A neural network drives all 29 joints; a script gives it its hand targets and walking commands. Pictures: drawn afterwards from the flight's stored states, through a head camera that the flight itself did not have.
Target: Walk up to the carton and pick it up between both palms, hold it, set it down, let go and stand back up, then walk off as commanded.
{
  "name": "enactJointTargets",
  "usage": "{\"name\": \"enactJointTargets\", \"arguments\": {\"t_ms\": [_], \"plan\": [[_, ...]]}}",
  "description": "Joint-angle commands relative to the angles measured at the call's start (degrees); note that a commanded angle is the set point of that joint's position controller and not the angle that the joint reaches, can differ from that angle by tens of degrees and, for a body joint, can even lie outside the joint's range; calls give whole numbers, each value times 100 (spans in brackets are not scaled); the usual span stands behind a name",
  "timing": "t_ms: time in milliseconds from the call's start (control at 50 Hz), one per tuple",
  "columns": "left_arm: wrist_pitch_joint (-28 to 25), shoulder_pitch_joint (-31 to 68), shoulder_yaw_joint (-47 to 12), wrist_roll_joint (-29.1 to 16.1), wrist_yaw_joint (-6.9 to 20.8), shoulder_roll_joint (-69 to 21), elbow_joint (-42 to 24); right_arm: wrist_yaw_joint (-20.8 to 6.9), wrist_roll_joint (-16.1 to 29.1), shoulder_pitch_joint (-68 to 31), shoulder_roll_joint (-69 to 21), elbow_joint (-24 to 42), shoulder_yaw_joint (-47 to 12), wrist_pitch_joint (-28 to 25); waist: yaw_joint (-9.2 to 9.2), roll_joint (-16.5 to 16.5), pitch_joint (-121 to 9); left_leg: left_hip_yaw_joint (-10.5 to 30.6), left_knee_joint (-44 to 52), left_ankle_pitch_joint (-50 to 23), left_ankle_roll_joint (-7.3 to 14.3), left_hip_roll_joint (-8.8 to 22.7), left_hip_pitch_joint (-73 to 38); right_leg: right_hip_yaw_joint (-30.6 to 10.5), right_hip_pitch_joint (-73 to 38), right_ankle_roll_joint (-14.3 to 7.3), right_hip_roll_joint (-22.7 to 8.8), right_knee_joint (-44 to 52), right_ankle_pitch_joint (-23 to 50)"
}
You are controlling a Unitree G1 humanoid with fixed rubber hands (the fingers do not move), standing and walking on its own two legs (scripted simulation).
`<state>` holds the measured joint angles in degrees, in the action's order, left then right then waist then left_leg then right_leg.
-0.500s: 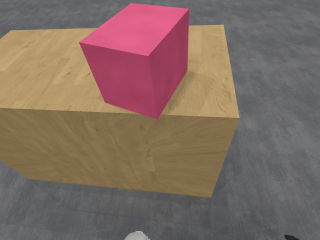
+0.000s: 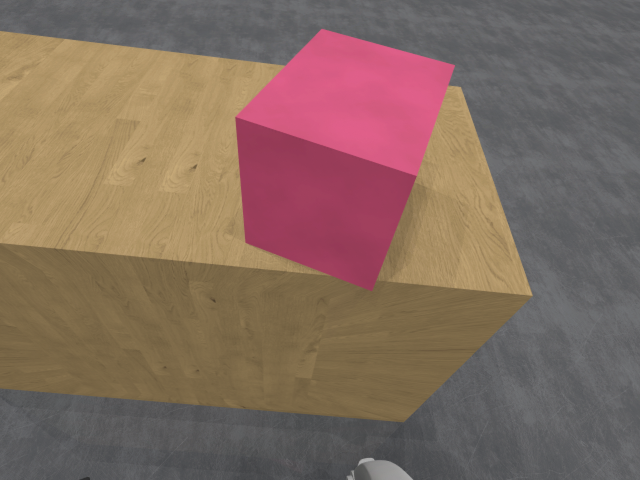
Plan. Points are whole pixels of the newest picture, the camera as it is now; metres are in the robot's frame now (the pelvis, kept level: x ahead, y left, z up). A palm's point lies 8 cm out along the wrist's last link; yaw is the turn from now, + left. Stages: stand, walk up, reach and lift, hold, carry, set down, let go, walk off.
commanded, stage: walk up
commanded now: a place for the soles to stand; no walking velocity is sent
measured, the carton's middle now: (346, 157) +0.55 -0.02 +0.09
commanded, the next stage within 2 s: none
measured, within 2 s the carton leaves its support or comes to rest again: neither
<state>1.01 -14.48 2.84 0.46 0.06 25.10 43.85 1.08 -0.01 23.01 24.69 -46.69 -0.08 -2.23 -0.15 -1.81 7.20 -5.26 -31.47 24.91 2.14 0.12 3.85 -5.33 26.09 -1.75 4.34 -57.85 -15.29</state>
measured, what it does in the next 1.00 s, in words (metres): steps on the spot: right foot, then left foot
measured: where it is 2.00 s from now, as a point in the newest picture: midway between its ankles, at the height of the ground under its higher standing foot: outside the picture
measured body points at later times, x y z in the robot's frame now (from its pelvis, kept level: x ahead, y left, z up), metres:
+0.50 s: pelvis +0.02 -0.02 -0.02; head +0.06 -0.01 +0.43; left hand +0.17 +0.27 -0.13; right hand +0.06 -0.35 -0.12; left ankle +0.02 +0.11 -0.69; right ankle +0.14 -0.10 -0.73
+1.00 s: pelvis -0.06 -0.04 -0.01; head -0.03 -0.02 +0.44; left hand -0.01 +0.28 -0.14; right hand -0.03 -0.37 -0.10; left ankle +0.01 +0.08 -0.73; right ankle -0.06 -0.20 -0.71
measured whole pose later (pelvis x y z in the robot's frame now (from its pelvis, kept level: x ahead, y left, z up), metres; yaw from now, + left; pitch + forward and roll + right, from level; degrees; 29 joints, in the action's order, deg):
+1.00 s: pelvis -0.06 -0.04 -0.01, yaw -5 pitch -1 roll +1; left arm 3.7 -21.4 4.0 1.4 0.8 24.3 45.8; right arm 1.8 0.0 17.1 22.7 -46.8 -0.1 -2.0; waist -0.1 -5.4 4.9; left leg -3.0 -35.4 13.5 0.9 1.0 21.5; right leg -9.1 24.3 0.3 0.0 -50.8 -26.9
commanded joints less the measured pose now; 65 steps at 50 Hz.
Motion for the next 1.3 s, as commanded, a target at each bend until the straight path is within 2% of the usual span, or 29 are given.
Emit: {"name": "enactJointTargets", "arguments": {"t_ms": [0,60,80,100,120,140,160,220,300,360,440,500,520,540,560,580,620,700,760,800,880,940,980,1020,1040,1060,1160,1240,1280], "plan": [[-97,777,-56,-26,-13,438,-244,201,14,555,1016,215,580,-12,658,928,-435,785,476,-5353,-900,845,-1519,848,569,114,49,2342,300],[-125,174,100,37,-67,659,131,247,45,-198,1283,394,598,6,168,624,-503,620,-554,-5713,-521,1032,-152,1132,-1152,31,-26,2882,515],[-149,-383,99,9,-85,598,211,236,105,-619,1112,584,516,7,-322,511,-643,162,-1207,-5252,-626,741,658,847,-2219,-199,-158,3418,1868],[-126,-913,319,72,-74,1021,412,216,159,-692,996,575,485,-36,-748,62,-1104,48,-2426,-4127,-704,275,1777,-85,-3704,-825,-609,2839,3520],[-104,-1324,424,58,-150,1301,307,193,294,-572,745,728,435,-36,-1002,-1239,-1899,128,-4576,175,-861,-613,2850,-2128,-4711,-1951,-1956,2861,5260],[-81,-758,330,-44,-235,1157,186,249,292,31,814,488,411,34,-489,-740,-2275,1184,-4585,1213,-544,-429,2175,-2512,-3546,-2132,-2374,2689,4554],[-39,-116,260,-31,-262,864,-152,266,163,145,957,397,396,53,-204,-135,-1728,957,-4568,1211,-416,-168,2066,-2248,-2680,-2040,-2355,2996,3650],[-41,545,209,80,-236,701,-369,199,155,354,890,360,421,69,62,-388,-743,1318,-3995,1119,-139,-144,1930,-1212,-1358,-1557,-1820,3290,3070],[16,357,200,236,-65,756,-555,306,150,352,806,-18,397,149,-198,-411,-723,754,-3382,581,-152,-398,1880,-472,-788,-1440,-1316,3314,3293],[187,786,305,393,62,868,-865,452,222,681,872,-15,453,164,-127,-1031,-796,429,-2361,167,-192,-132,2095,-450,-879,-1353,-1273,3420,1065],[348,985,387,375,178,924,-938,482,122,713,1022,-123,573,155,-69,-979,-440,266,-2275,15,-81,-60,1459,-700,276,-1332,-1360,3512,-113],[434,1383,406,293,165,887,-947,424,42,1334,1206,-228,634,106,488,-450,-392,736,-99,-970,136,411,531,-108,763,-605,-1015,2398,-865],[478,1473,370,260,158,737,-903,435,-70,1214,1275,-204,657,108,612,244,-149,1433,348,-865,302,743,591,-32,1320,-411,-649,1526,-1346],[519,1105,342,82,155,602,-729,442,-186,763,1534,86,701,103,411,1214,188,3431,1206,-18,452,1675,1773,41,1357,25,61,-293,-1419],[564,748,476,86,118,846,-517,428,-161,46,1947,303,795,103,59,1099,489,4106,1879,1321,757,2226,3065,-725,900,39,250,-1355,-1369],[582,266,501,115,172,1008,-254,435,-93,-629,1887,507,752,83,-344,603,694,3614,1956,1529,754,2088,3465,-784,702,-42,184,-1760,-1163],[518,570,548,142,194,1038,-194,471,-170,-871,1798,500,744,3,-242,902,885,3637,2144,1335,269,1993,3547,-1066,616,-4,157,-1568,-840],[452,-127,516,31,171,901,158,426,-37,-379,1177,149,637,-101,-217,787,10,2019,1340,-932,-800,962,767,-1066,1175,247,275,-1037,-78],[293,-378,363,-35,71,698,190,308,-112,-161,925,331,625,-140,64,1276,-1491,1876,854,-1635,-270,1093,-866,-738,966,381,69,-306,-317],[119,-335,295,-48,35,719,136,203,-220,-243,866,368,559,-99,258,1865,-1928,1722,890,-736,199,923,-1104,-305,780,451,-180,310,-704],[-42,-369,233,-7,-13,758,78,100,-272,-426,1219,355,623,2,330,1671,-1166,1980,875,277,1026,1428,-155,95,457,406,-448,1377,-1611],[-157,-944,344,41,-25,928,299,-25,-246,-899,1366,383,614,114,62,1693,-866,1472,620,908,999,1245,1268,536,-842,214,-461,2249,-1416],[-238,-1357,468,78,-95,706,502,-69,-225,-909,1021,255,535,210,-163,680,-749,1081,-314,989,685,835,2043,415,-1656,160,-286,3331,-647],[-269,-1222,491,261,-146,969,439,-77,-113,-720,531,307,396,218,-119,-1205,-365,394,-1802,486,163,189,2942,-1706,-1418,-108,-1241,4059,-1792],[-282,-729,487,234,-151,1130,324,-62,-65,-711,660,181,407,291,16,-1540,27,438,-2202,377,-30,-144,3114,-3114,-422,-260,-1790,4879,-3636],[-277,-204,537,238,-108,1440,94,-62,-145,-550,988,47,544,292,93,-1655,169,836,-2496,389,-16,-22,2615,-3394,415,-795,-1914,5110,-4585],[-397,-103,476,125,-148,1102,13,-220,-131,-14,992,-332,583,282,49,-1584,-237,814,-2382,-353,-84,153,2681,-2041,-606,-276,-1325,4494,-2687],[-352,-516,352,79,-138,856,72,-129,-132,-439,847,-281,497,199,-199,-1555,-748,549,-1919,-272,-137,139,2846,-1432,-1693,-675,-1045,3773,-758],[-309,-685,438,98,-115,932,68,-131,-157,-514,883,-321,517,212,-357,-1242,-840,439,-2026,-216,-197,45,3025,-1590,-2239,-555,-1134,3883,-1035]]}}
